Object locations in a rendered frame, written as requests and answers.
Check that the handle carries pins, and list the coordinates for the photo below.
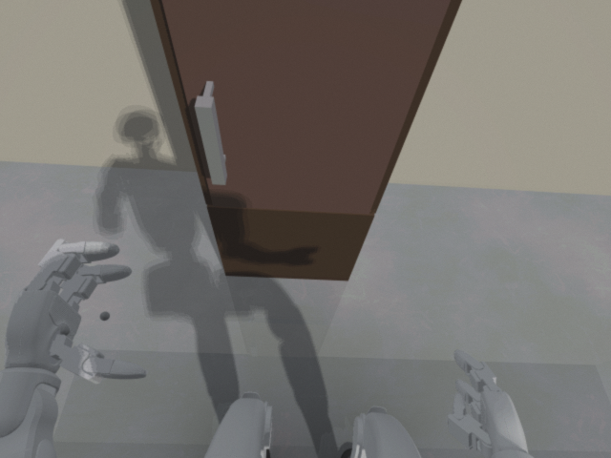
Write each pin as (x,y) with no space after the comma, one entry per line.
(210,134)

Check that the left robot hand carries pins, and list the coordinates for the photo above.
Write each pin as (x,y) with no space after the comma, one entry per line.
(33,334)

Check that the right robot hand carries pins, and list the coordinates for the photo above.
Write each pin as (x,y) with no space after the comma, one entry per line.
(492,409)

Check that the robot left forearm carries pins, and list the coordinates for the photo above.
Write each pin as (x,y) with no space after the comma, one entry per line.
(28,412)

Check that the robot left thigh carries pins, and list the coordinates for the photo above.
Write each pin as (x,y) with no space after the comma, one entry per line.
(244,432)

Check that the robot thigh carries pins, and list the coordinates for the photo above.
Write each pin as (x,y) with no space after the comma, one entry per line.
(244,432)
(379,435)

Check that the robot right thigh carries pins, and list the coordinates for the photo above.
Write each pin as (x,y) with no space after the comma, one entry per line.
(379,435)

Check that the cupboard door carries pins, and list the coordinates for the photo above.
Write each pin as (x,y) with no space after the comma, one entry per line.
(311,95)

